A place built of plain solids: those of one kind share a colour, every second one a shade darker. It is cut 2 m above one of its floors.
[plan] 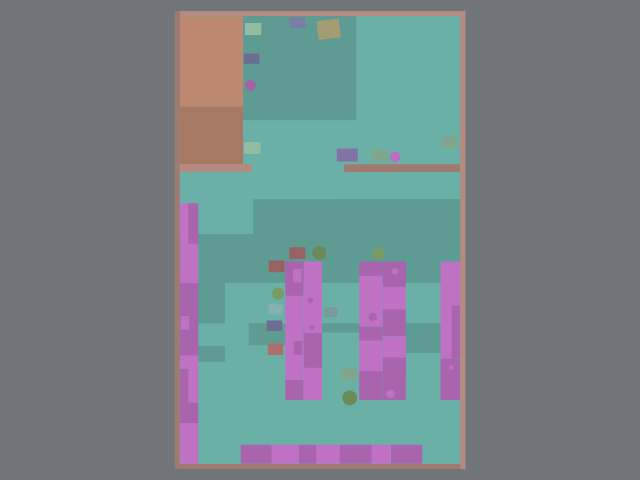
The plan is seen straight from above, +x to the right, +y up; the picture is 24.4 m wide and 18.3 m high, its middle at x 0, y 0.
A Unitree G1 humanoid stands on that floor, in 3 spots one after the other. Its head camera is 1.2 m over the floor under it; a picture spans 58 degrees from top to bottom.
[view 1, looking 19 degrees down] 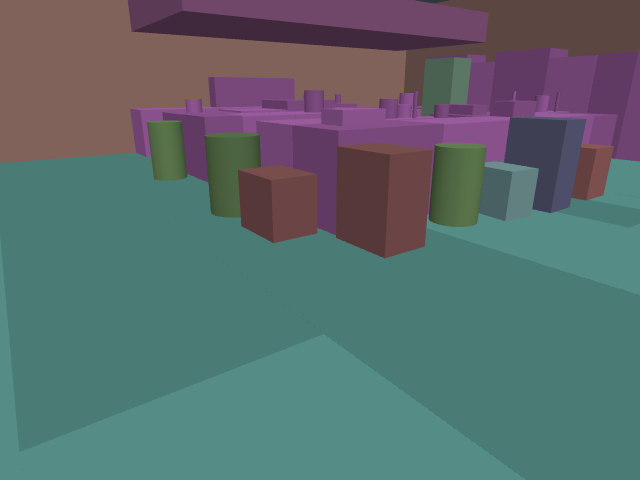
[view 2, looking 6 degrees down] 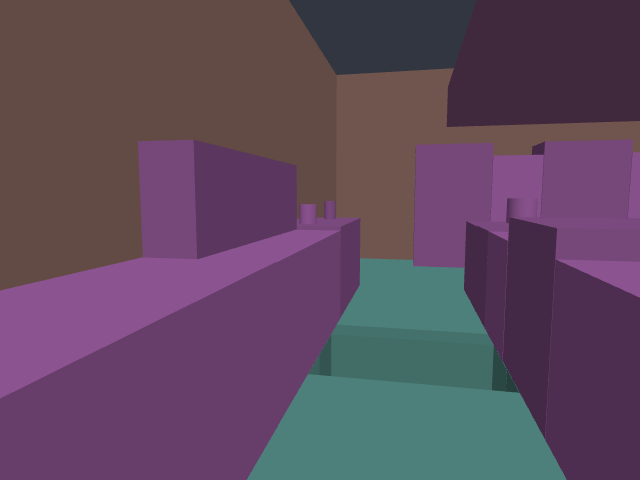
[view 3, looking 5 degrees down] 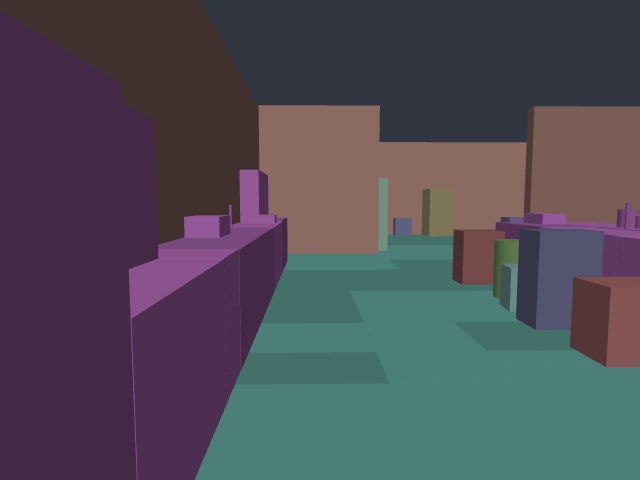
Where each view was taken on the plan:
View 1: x -4.13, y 1.41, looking -36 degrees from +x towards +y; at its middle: floor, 3.68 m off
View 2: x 3.94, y -0.45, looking -78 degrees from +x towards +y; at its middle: unit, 3.25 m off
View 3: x -4.13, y -7.41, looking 89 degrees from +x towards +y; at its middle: wall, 10.04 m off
